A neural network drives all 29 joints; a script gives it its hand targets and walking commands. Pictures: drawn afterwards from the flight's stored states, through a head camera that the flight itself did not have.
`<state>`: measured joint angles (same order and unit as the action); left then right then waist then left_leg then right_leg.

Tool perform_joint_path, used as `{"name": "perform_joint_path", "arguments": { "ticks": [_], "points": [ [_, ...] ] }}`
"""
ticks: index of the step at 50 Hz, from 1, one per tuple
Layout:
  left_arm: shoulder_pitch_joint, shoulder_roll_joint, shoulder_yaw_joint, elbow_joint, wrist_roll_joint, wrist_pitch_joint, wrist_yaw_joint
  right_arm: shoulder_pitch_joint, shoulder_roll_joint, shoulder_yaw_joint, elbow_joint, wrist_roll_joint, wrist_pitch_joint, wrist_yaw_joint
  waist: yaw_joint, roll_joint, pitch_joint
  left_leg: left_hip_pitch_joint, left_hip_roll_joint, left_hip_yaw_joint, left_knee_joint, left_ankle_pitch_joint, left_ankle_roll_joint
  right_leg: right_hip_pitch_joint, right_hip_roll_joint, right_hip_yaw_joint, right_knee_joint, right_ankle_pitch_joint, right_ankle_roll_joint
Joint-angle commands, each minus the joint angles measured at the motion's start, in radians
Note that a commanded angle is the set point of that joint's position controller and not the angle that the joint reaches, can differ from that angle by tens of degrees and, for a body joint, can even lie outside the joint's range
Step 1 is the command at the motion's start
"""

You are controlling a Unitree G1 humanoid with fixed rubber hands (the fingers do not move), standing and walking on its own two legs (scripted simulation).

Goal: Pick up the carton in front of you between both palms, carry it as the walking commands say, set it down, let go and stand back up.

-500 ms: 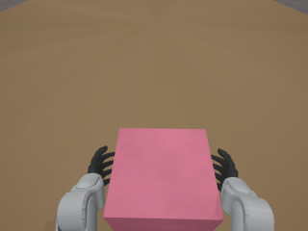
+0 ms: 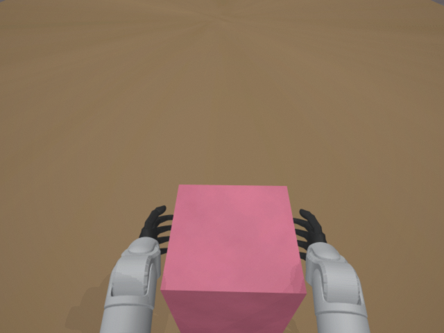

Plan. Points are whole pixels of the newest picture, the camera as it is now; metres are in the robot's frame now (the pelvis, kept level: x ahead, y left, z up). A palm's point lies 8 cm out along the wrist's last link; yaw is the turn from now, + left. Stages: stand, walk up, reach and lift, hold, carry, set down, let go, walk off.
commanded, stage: carry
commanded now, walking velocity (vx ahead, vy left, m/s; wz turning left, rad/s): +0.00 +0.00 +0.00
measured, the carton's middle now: (231, 262) +0.27 +0.00 -0.04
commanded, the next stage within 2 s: hold in 0.64 s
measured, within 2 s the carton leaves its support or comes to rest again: neither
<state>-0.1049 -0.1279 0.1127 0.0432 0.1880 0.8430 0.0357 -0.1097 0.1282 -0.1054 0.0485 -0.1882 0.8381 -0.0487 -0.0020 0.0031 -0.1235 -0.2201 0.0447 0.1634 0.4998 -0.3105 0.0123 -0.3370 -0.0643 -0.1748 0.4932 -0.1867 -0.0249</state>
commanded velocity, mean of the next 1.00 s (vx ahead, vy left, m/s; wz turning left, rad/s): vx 0.00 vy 0.00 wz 0.00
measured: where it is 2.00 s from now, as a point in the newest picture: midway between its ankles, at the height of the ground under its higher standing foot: outside the picture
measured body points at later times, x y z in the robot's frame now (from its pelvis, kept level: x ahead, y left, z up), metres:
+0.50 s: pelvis +0.00 +0.00 +0.00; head -0.02 +0.00 +0.45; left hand +0.29 +0.16 +0.03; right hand +0.29 -0.15 +0.03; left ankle -0.03 +0.10 -0.74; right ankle +0.05 -0.10 -0.74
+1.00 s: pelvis -0.02 +0.00 +0.01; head -0.05 -0.01 +0.46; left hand +0.25 +0.18 +0.03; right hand +0.28 -0.12 +0.03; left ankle -0.03 +0.10 -0.74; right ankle +0.04 -0.12 -0.74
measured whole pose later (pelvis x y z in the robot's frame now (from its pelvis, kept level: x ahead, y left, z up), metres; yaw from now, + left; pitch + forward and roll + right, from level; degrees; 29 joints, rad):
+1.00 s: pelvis -0.02 +0.00 +0.01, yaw +5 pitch -8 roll +0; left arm -0.19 -0.14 0.18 0.18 0.23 0.71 0.01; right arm -0.20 0.14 -0.16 0.17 -0.25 0.72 -0.02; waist 0.01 0.02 0.07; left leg -0.05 -0.01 0.02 0.42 -0.24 0.02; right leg -0.11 -0.02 -0.04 0.38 -0.13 0.00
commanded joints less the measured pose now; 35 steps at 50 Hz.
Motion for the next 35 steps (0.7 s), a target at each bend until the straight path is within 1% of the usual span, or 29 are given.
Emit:
{"name": "perform_joint_path", "arguments": {
  "ticks": [1, 5, 8, 10, 13, 17, 20, 26, 32, 33, 34, 35],
  "points": [
    [-0.447, -0.653, -0.431, -0.013, -0.164, -0.120, -0.153, -0.444, 0.661, 0.438, -0.013, 0.169, -0.113, 0.163, 0.000, -0.005, -0.164, -0.027, 0.112, -0.112, -0.107, 0.099, 0.013, 0.133, -0.102, 0.124, -0.064, 0.109, 0.000],
    [-0.510, -0.717, -0.439, 0.065, -0.161, -0.211, -0.185, -0.512, 0.720, 0.446, 0.066, 0.168, -0.205, 0.195, 0.000, -0.005, -0.182, -0.021, 0.111, -0.113, -0.104, 0.107, 0.015, 0.142, -0.102, 0.123, -0.058, 0.124, -0.002],
    [-0.550, -0.796, -0.482, 0.070, -0.177, -0.237, -0.208, -0.548, 0.797, 0.485, 0.076, 0.183, -0.231, 0.217, -0.001, -0.004, -0.201, -0.011, 0.111, -0.114, -0.096, 0.125, 0.016, 0.151, -0.103, 0.123, -0.053, 0.143, -0.004],
    [-0.555, -0.841, -0.512, 0.050, -0.191, -0.229, -0.218, -0.550, 0.843, 0.514, 0.059, 0.197, -0.222, 0.228, -0.001, -0.003, -0.216, -0.002, 0.112, -0.113, -0.086, 0.146, 0.017, 0.157, -0.104, 0.122, -0.047, 0.163, -0.005],
    [-0.532, -0.879, -0.549, 0.002, -0.215, -0.190, -0.222, -0.528, 0.882, 0.550, 0.011, 0.222, -0.183, 0.232, -0.001, -0.002, -0.235, 0.010, 0.112, -0.111, -0.069, 0.184, 0.016, 0.164, -0.107, 0.121, -0.036, 0.198, -0.005],
    [-0.483, -0.857, -0.517, 0.011, -0.197, -0.148, -0.220, -0.480, 0.860, 0.519, 0.016, 0.206, -0.140, 0.231, 0.000, -0.004, -0.233, 0.012, 0.113, -0.108, -0.054, 0.225, 0.015, 0.161, -0.109, 0.118, -0.023, 0.237, -0.003],
    [-0.486, -0.853, -0.504, 0.016, -0.191, -0.143, -0.222, -0.482, 0.856, 0.506, 0.022, 0.200, -0.135, 0.233, -0.001, -0.003, -0.215, 0.003, 0.113, -0.109, -0.056, 0.226, 0.015, 0.151, -0.108, 0.119, -0.023, 0.232, -0.001],
    [-0.525, -0.870, -0.516, 0.005, -0.205, -0.147, -0.225, -0.517, 0.874, 0.519, 0.010, 0.211, -0.139, 0.235, -0.001, -0.004, -0.202, -0.004, 0.112, -0.114, -0.070, 0.198, 0.018, 0.146, -0.106, 0.121, -0.032, 0.190, 0.001],
    [-0.520, -0.873, -0.518, 0.005, -0.205, -0.145, -0.225, -0.511, 0.876, 0.521, 0.009, 0.213, -0.137, 0.237, 0.000, -0.001, -0.215, 0.005, 0.112, -0.113, -0.067, 0.218, 0.020, 0.155, -0.106, 0.118, -0.027, 0.197, 0.003],
    [-0.421, -0.904, -0.487, 0.016, -0.203, -0.145, -0.225, -0.393, 0.895, 0.508, -0.015, 0.220, -0.131, 0.239, -0.001, 0.072, -0.102, 0.020, -0.097, -0.276, -0.122, 0.508, 0.021, 0.418, 0.148, 0.258, -0.052, 0.373, -0.019],
    [-0.449, -0.881, -0.483, -0.006, -0.185, -0.164, -0.215, -0.424, 0.873, 0.500, -0.048, 0.204, -0.145, 0.232, 0.007, 0.052, -0.148, 0.027, -0.087, -0.292, -0.114, 0.586, 0.017, 0.458, 0.137, 0.276, -0.050, 0.441, -0.019],
    [-0.400, -0.841, -0.452, 0.017, -0.157, -0.163, -0.210, -0.418, 0.848, 0.486, -0.054, 0.198, -0.145, 0.231, 0.014, 0.032, -0.146, 0.118, -0.083, -0.294, -0.133, 0.488, 0.022, 0.412, 0.136, 0.263, -0.073, 0.342, -0.007]
  ]
}}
